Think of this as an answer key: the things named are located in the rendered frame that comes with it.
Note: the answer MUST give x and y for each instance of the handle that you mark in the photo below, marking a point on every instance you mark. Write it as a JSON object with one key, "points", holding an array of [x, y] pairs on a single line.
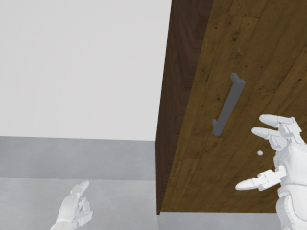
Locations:
{"points": [[234, 94]]}

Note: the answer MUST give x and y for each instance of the right robot forearm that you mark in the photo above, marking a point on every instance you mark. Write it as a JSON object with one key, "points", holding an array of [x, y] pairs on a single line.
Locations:
{"points": [[291, 206]]}

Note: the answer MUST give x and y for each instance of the wardrobe door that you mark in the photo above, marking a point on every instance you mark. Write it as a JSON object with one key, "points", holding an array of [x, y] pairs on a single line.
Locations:
{"points": [[265, 43]]}

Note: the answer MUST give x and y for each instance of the left robot hand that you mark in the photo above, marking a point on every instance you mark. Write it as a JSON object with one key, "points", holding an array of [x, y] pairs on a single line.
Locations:
{"points": [[70, 207]]}

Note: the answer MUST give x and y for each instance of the right robot hand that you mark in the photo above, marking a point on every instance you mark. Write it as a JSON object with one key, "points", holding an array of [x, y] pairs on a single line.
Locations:
{"points": [[291, 151]]}

